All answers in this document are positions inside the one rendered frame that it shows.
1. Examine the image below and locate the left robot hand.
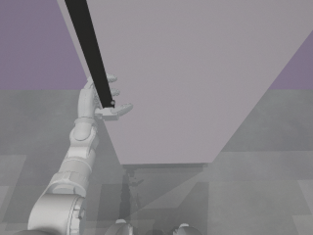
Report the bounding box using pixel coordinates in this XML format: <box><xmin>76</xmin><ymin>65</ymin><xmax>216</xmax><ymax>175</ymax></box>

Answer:
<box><xmin>77</xmin><ymin>73</ymin><xmax>134</xmax><ymax>122</ymax></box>

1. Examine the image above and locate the robot left upper arm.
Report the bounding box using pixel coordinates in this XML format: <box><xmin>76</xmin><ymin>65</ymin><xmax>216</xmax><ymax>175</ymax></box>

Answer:
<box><xmin>12</xmin><ymin>193</ymin><xmax>87</xmax><ymax>235</ymax></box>

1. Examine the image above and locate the fridge door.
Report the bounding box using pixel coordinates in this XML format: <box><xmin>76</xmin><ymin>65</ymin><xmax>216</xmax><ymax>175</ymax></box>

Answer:
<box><xmin>57</xmin><ymin>0</ymin><xmax>313</xmax><ymax>165</ymax></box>

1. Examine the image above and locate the handle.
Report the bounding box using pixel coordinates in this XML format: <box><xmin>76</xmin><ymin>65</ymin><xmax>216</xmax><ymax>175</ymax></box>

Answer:
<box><xmin>65</xmin><ymin>0</ymin><xmax>115</xmax><ymax>108</ymax></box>

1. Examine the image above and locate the robot left thigh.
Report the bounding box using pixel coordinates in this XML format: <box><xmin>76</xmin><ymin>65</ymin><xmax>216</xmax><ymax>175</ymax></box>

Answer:
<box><xmin>105</xmin><ymin>222</ymin><xmax>133</xmax><ymax>235</ymax></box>

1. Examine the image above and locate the robot right shin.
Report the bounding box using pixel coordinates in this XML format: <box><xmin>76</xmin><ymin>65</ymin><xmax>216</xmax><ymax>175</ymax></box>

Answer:
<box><xmin>179</xmin><ymin>223</ymin><xmax>189</xmax><ymax>228</ymax></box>

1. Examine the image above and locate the left robot forearm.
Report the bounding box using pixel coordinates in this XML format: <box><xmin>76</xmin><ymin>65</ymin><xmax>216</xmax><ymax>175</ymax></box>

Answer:
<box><xmin>27</xmin><ymin>117</ymin><xmax>100</xmax><ymax>230</ymax></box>

